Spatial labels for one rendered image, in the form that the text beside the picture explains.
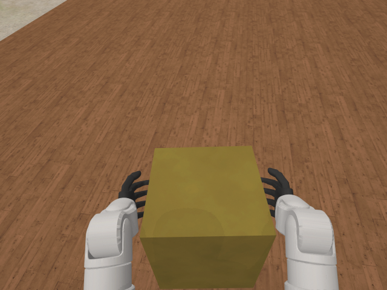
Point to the right robot hand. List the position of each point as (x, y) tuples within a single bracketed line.
[(282, 188)]

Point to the robot left forearm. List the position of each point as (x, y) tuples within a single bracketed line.
[(108, 247)]

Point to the left robot hand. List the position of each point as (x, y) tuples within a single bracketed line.
[(129, 187)]

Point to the carton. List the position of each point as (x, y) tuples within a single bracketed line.
[(206, 222)]

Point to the robot right forearm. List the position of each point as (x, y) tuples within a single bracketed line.
[(309, 245)]

